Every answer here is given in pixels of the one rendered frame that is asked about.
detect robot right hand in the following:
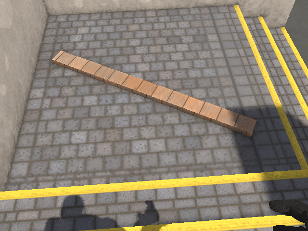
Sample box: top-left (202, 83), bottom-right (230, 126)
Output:
top-left (269, 199), bottom-right (308, 231)

